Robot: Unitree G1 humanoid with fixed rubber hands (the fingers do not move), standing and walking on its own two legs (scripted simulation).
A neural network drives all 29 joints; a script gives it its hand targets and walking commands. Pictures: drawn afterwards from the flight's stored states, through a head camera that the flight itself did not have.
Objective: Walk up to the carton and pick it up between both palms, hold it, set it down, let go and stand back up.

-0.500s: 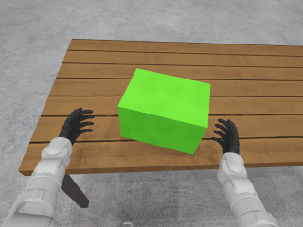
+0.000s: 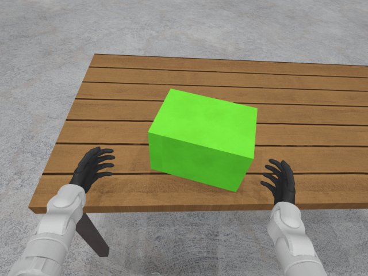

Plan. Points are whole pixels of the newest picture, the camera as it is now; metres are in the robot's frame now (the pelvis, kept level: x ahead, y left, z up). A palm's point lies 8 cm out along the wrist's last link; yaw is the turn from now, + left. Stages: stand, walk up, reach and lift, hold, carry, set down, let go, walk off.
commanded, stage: set down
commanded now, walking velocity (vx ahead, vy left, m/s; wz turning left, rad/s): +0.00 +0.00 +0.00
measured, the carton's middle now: (202, 139) +0.48 -0.03 -0.02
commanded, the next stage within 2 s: none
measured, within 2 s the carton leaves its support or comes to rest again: neither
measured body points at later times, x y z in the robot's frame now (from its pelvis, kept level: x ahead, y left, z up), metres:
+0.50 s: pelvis +0.01 -0.01 +0.01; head -0.02 +0.03 +0.46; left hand +0.25 +0.25 +0.02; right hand +0.23 -0.20 +0.03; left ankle +0.07 +0.06 -0.72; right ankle +0.01 -0.17 -0.72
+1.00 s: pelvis +0.01 -0.03 +0.01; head -0.02 -0.01 +0.45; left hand +0.22 +0.26 +0.02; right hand +0.21 -0.21 +0.03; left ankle +0.07 +0.06 -0.72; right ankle +0.01 -0.17 -0.72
